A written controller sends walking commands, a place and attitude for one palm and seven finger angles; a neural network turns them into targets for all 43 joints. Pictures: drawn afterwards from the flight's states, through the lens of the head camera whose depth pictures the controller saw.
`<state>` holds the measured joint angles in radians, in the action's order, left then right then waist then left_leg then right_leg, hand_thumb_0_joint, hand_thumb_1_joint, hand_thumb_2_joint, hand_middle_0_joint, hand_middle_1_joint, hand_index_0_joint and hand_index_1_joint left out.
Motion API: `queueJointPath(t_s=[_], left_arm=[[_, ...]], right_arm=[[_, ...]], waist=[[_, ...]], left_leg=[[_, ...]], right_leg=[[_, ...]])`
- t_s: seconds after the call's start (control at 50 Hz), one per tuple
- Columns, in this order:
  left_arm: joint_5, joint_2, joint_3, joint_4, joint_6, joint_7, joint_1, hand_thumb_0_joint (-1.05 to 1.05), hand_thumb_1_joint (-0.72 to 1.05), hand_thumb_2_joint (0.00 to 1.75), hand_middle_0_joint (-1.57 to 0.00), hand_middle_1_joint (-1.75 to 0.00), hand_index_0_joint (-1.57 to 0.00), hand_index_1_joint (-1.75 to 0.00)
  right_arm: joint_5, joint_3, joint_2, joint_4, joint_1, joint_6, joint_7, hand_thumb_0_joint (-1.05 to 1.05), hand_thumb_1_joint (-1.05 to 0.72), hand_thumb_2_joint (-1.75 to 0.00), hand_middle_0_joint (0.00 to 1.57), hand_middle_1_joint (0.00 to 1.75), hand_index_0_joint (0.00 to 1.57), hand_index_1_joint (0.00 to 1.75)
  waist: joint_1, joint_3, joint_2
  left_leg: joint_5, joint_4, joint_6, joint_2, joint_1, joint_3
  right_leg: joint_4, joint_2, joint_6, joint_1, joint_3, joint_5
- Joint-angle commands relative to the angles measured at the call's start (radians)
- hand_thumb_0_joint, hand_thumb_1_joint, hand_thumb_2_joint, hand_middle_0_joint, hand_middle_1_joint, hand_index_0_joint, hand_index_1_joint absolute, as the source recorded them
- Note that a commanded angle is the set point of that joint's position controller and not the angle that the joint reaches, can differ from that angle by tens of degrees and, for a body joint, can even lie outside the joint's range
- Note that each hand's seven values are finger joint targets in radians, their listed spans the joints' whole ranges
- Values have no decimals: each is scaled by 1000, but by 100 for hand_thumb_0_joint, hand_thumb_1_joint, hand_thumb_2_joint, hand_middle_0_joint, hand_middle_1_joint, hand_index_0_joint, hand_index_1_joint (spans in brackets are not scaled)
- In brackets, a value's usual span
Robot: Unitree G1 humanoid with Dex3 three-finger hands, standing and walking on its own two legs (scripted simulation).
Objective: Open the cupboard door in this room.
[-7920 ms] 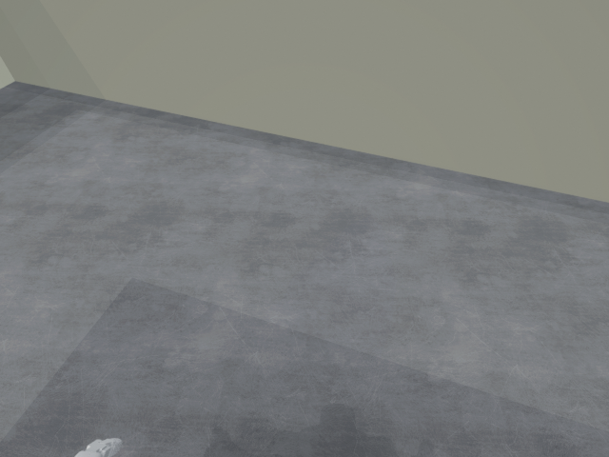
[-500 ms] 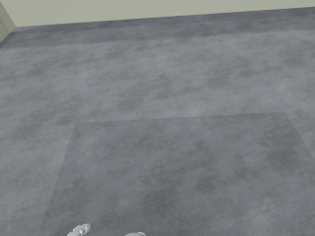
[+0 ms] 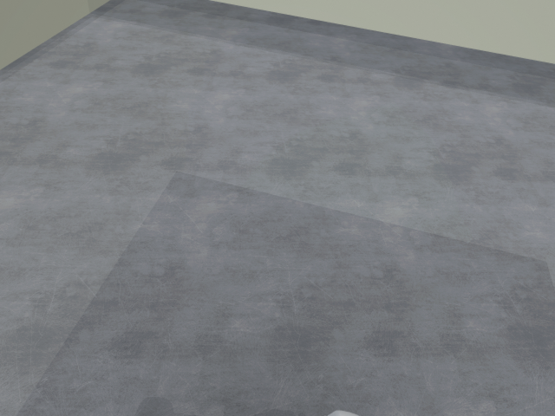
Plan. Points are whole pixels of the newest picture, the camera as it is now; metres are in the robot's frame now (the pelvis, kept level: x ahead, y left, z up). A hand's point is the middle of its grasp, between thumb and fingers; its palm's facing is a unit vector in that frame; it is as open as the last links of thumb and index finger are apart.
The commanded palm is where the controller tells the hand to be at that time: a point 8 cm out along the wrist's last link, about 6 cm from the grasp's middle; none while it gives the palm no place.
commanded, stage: turn or walk to find it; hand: left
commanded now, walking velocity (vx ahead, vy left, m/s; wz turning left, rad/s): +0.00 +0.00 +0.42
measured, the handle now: out of the picture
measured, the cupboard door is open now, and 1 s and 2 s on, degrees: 0 0 0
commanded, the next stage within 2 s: none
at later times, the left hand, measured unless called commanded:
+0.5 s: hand out of the picture +0.01 +0.16 -0.14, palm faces +0.24 -0.93 -0.27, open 7.4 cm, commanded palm none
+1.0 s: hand out of the picture -0.10 +0.22 -0.16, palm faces +0.46 -0.85 -0.25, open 7.4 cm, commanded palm none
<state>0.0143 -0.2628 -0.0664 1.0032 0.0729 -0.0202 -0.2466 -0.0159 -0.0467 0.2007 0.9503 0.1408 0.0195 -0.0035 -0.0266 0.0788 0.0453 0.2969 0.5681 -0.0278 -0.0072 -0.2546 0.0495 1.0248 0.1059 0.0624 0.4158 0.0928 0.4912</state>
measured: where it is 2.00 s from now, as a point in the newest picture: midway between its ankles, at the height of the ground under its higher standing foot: outside the picture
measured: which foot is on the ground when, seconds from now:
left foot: down 0.00-0.30, up 0.32-0.70, down 0.72-1.00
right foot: up 0.00-0.28, down 0.30-0.72, up 0.74-1.00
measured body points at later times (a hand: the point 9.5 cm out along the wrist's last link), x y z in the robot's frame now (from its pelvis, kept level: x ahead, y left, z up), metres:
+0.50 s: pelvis -0.03 -0.04 +0.01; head -0.01 -0.07 +0.45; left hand +0.00 +0.21 -0.12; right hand +0.06 -0.29 -0.16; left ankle -0.08 +0.10 -0.65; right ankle +0.00 -0.14 -0.73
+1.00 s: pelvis -0.08 -0.01 +0.01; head -0.06 +0.02 +0.46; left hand -0.13 +0.26 -0.14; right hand +0.09 -0.19 -0.13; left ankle -0.11 +0.09 -0.73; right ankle -0.03 -0.15 -0.67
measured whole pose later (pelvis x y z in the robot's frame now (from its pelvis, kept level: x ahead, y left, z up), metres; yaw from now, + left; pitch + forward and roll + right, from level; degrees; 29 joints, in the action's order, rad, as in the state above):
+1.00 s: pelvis -0.08 -0.01 +0.01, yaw +25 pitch +0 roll -1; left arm 0.01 -0.25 -0.06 0.96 0.06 -0.02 -0.18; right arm -0.02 -0.04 0.19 0.96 0.19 0.02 0.00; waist 0.00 0.06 0.01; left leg 0.22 0.46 -0.03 0.02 -0.23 -0.02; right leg 0.97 0.07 0.08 0.42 0.04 0.43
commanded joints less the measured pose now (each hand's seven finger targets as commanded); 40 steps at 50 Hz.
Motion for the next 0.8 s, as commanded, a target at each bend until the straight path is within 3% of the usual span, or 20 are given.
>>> queueJointPath(t_s=[0.0, 0.16, 0.24, 0.26, 0.28, 0.3, 0.32, 0.34, 0.36, 0.38, 0.42, 0.56, 0.6, 0.64, 0.66, 0.68, 0.7, 0.72, 0.74, 0.78], left_arm=[[2, -52, -10, -94, -38, 10, 26, 0, 90, 90, -20, -30, -20, -30], [-3, -31, -3, -140, -46, 3, 68, 0, 90, 90, -20, -30, -20, -30], [-6, -45, -8, -123, -63, -3, -36, 0, 90, 90, -20, -30, -20, -30], [1, -89, -16, -120, -72, -8, -61, 0, 90, 90, -20, -30, -20, -30], [15, -173, -34, -125, -81, -16, -76, 0, 90, 90, -20, -30, -20, -30], [10, -197, -35, -144, -76, -15, -56, 0, 90, 90, -20, -30, -20, -30], [8, -167, -39, -157, -77, -19, -10, 0, 90, 90, -20, -30, -20, -30], [7, -143, -28, -166, -75, -16, 44, 0, 90, 90, -20, -30, -20, -30], [7, -110, -21, -177, -74, -18, 99, 0, 90, 90, -20, -30, -20, -30], [9, -98, -14, -184, -78, -16, 123, 0, 90, 90, -20, -30, -20, -30], [11, -89, -13, -175, -82, -17, 90, 0, 90, 90, -20, -30, -20, -30], [20, -146, -29, -110, -75, -11, -32, 0, 90, 90, -20, -30, -20, -30], [20, -161, -36, -103, -72, -12, -35, 0, 90, 90, -20, -30, -20, -30], [13, -162, -35, -96, -66, -9, -14, 0, 90, 90, -20, -30, -20, -30], [6, -147, -33, -95, -60, -7, -1, 0, 90, 90, -20, -30, -20, -30], [-4, -103, -29, -115, -50, -4, -17, 0, 90, 90, -20, -30, -20, -30], [-3, -36, -10, -154, -46, 3, 12, 0, 90, 90, -20, -30, -20, -30], [6, -50, -4, -163, -33, -5, 90, 0, 90, 90, -20, -30, -20, -30], [4, -48, -11, -156, -30, -4, 126, 0, 90, 90, -20, -30, -20, -30], [3, -52, -15, -118, -35, 10, 83, 0, 90, 90, -20, -30, -20, -30]], right_arm=[[-2, -39, 198, -48, 32, -15, 22, 0, -90, -90, 20, 30, 20, 30], [-10, -55, 205, -57, 60, 0, 14, 0, -90, -90, 20, 30, 20, 30], [-3, -61, 191, -73, 28, 5, 9, 0, -90, -90, 20, 30, 20, 30], [5, -58, 156, -79, 36, 4, 3, 0, -90, -90, 20, 30, 20, 30], [9, -44, 87, -103, 46, 2, -2, 0, -90, -90, 20, 30, 20, 30], [-2, -54, 116, -112, 18, 15, 1, 0, -90, -90, 20, 30, 20, 30], [-8, -62, 135, -102, 7, 29, -1, 0, -90, -90, 20, 30, 20, 30], [-7, -66, 135, -82, 18, 35, -7, 0, -90, -90, 20, 30, 20, 30], [-8, -65, 126, -61, 57, 37, -13, 0, -90, -90, 20, 30, 20, 30], [-9, -60, 112, -44, 90, 39, -17, 0, -90, -90, 20, 30, 20, 30], [-7, -55, 106, -39, 95, 38, -18, 0, -90, -90, 20, 30, 20, 30], [4, -34, 80, -57, -6, 25, -14, 0, -90, -90, 20, 30, 20, 30], [8, -30, 78, -53, 17, 17, -10, 0, -90, -90, 20, 30, 20, 30], [8, -27, 82, -36, 76, 10, -6, 0, -90, -90, 20, 30, 20, 30], [7, -30, 101, -25, 112, 3, -8, 0, -90, -90, 20, 30, 20, 30], [1, -47, 174, -28, 135, -8, -6, 0, -90, -90, 20, 30, 20, 30], [-4, -66, 265, -31, 167, -9, -2, 0, -90, -90, 20, 30, 20, 30], [-6, -69, 269, -6, 202, -7, 9, 0, -90, -90, 20, 30, 20, 30], [-8, -63, 248, -6, 170, -7, 19, 0, -90, -90, 20, 30, 20, 30], [-8, -42, 197, -32, 62, -11, 24, 0, -90, -90, 20, 30, 20, 30]], waist=[[34, -96, -173], [59, -102, -197], [2, -132, -172], [-9, -145, -75], [-14, -137, 184], [-27, -104, 226], [-14, -57, 214], [16, -5, 139], [50, -2, 82], [63, -5, 90], [45, -26, 125], [-27, -59, 156], [-21, -99, 163], [15, -125, 150], [39, -139, 81], [54, -154, -110], [73, -124, -366], [112, -128, -334], [96, -93, -334], [42, -65, -229]], left_leg=[[-449, -243, -126, -233, 120, -229], [-400, -219, -144, -224, 84, -338], [-327, -125, -81, -152, -39, -326], [-215, -40, -33, -95, -140, -285], [72, 162, 39, 44, -320, -127], [268, 378, 53, 51, -317, -118], [243, 519, 46, 23, -309, -156], [179, 611, 46, 9, -309, -149], [127, 640, 54, -7, -302, -131], [82, 654, 66, -13, -285, -108], [74, 615, 83, -22, -274, -76], [188, 278, 89, -23, -194, 4], [179, 178, 81, -19, -137, 25], [55, 6, 72, -5, -17, 50], [-65, -131, 62, -17, 84, 33], [-172, -218, 7, -156, 209, -148], [-446, -262, -103, -378, 238, -412], [-419, -276, -150, -395, 155, -417], [-396, -270, -147, -347, 115, -391], [-367, -257, -127, -272, 86, -284]], right_leg=[[51, 2, 17, 92, -59, -73], [-232, -50, 9, -24, -51, -37], [-562, -65, -1, -257, -28, -253], [-672, 17, -24, -371, -110, -290], [-738, 260, -115, -446, -361, -323], [-782, 382, -209, -293, -421, -309], [-809, 352, -224, -183, -406, -218], [-810, 298, -205, -126, -333, -168], [-783, 259, -187, -122, -249, -209], [-761, 218, -167, -126, -162, -257], [-743, 211, -168, -168, -110, -327], [-668, 255, -200, -297, -78, -542], [-621, 265, -201, -315, -71, -612], [-550, 244, -153, -272, -21, -593], [-470, 217, -106, -214, 19, -527], [-311, 136, -44, -40, 71, -322], [-122, 26, 16, 163, 84, 108], [-1, 23, 6, 137, -16, 134], [61, 18, 1, 160, -56, 82], [95, 18, 6, 144, -67, -42]])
